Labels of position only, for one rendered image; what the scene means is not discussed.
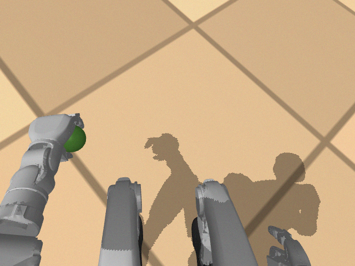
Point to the right robot foot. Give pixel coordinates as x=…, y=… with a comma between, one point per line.
x=197, y=242

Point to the ball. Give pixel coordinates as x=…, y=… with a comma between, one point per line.
x=76, y=141

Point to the left robot hand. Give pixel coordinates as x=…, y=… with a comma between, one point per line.
x=58, y=128

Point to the left robot arm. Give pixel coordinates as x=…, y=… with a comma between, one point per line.
x=21, y=210

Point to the right robot hand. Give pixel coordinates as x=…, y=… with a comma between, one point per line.
x=293, y=253

